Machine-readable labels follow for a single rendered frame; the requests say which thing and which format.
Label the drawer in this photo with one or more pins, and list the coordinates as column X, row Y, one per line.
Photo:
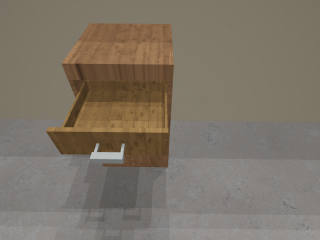
column 115, row 112

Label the handle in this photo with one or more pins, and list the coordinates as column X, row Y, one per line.
column 107, row 157

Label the cabinet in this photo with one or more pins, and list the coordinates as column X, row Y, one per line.
column 125, row 52

